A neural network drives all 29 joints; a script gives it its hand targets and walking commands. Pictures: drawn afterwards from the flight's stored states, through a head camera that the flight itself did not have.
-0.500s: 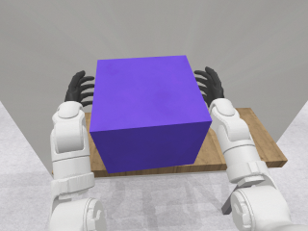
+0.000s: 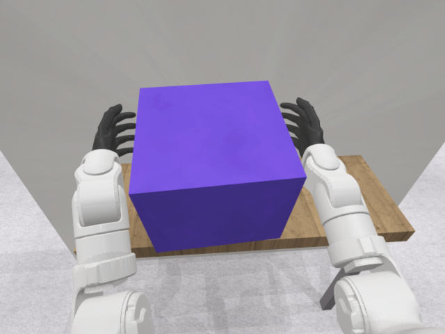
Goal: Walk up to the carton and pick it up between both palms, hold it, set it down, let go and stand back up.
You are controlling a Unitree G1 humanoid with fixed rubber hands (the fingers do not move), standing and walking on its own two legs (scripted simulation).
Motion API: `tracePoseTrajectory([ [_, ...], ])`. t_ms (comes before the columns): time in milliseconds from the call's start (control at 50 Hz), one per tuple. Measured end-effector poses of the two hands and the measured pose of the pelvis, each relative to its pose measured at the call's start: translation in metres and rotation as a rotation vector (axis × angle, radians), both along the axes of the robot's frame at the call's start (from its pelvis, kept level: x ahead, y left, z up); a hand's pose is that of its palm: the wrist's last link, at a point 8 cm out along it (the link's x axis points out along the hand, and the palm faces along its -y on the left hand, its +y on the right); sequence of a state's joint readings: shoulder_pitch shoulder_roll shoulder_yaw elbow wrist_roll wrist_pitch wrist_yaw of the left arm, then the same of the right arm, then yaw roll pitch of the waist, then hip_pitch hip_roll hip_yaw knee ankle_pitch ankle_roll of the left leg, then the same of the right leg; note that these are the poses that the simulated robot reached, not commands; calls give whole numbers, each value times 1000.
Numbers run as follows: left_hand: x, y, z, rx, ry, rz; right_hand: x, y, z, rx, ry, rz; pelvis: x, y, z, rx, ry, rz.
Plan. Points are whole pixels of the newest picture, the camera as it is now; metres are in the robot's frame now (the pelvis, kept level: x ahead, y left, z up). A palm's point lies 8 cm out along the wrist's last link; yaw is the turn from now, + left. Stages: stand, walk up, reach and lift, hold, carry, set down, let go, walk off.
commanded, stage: hold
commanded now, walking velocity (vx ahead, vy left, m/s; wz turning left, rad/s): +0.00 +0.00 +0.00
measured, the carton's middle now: (212, 166) +0.39 +0.00 +0.12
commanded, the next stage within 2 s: set down in 1.70 s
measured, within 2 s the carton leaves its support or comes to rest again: neither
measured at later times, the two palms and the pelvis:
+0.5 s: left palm (106, 152) +0.35 +0.18 +0.20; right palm (308, 142) +0.36 -0.16 +0.20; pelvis +0.00 +0.00 +0.00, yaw +0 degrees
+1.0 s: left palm (107, 151) +0.35 +0.17 +0.20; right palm (309, 142) +0.36 -0.17 +0.20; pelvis +0.00 +0.00 +0.00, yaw +0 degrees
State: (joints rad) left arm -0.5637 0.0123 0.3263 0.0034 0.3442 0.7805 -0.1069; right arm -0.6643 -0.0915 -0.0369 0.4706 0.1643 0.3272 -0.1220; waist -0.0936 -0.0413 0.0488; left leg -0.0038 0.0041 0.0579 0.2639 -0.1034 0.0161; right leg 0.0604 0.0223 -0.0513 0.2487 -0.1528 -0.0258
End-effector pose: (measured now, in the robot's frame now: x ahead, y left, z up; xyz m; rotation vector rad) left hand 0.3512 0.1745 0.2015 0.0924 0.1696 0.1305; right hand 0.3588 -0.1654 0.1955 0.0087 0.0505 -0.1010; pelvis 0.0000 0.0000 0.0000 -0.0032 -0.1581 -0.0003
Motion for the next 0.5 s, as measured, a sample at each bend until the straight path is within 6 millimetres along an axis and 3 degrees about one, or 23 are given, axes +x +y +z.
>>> tracePoseTrajectory([
  [500,3,2,-1,1,6,2,3,2,0,-2,4,2,0,1,0,0,3,2],
])
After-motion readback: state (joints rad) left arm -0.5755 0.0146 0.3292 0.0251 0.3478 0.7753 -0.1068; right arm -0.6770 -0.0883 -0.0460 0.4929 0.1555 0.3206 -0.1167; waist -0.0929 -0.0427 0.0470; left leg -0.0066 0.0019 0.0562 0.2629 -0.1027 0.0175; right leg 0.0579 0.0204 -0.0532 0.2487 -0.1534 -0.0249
